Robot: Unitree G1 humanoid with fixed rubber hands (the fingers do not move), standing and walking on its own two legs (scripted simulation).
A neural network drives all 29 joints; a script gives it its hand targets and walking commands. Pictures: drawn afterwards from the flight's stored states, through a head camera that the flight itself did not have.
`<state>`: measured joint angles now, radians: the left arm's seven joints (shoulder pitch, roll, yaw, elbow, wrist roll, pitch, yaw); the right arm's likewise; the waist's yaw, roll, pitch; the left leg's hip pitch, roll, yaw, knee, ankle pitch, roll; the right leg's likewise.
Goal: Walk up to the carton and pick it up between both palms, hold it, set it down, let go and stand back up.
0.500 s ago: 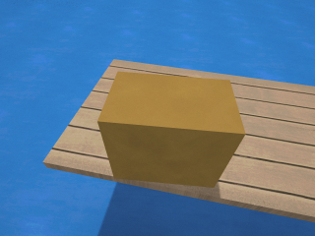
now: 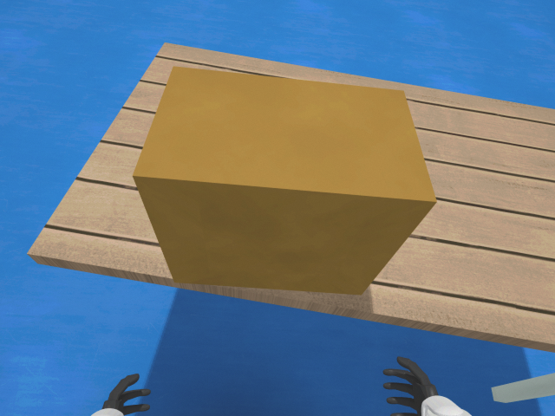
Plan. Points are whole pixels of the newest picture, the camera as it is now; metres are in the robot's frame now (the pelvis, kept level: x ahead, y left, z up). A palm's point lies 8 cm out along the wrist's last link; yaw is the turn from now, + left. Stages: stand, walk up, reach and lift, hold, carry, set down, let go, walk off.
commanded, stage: reach and lift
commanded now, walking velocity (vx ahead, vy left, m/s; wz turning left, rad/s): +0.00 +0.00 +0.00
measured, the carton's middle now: (279, 194) +0.44 +0.01 +0.05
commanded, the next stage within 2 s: none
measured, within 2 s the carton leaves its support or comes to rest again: neither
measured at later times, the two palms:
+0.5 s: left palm out of the picture +0.14 +0.24 -0.10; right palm out of the picture +0.15 -0.21 -0.08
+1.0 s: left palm out of the picture +0.14 +0.25 -0.05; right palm out of the picture +0.13 -0.21 -0.04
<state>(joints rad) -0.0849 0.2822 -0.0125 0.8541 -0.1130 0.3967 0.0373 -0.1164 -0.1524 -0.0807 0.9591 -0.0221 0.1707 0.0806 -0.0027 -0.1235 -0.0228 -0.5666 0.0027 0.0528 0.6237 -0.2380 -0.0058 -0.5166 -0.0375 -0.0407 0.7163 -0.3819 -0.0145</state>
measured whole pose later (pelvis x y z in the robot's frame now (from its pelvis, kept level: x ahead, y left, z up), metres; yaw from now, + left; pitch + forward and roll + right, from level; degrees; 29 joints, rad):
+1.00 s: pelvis -0.02 +0.02 +0.02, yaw -4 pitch -4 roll +0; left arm 0.23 0.28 -0.01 0.41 -0.14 0.33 0.01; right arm 0.22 -0.12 -0.08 0.49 0.06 0.13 0.03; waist 0.04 -0.04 0.00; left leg -0.21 0.04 0.08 0.47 -0.19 0.01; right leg -0.15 0.02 0.03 0.46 -0.25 0.00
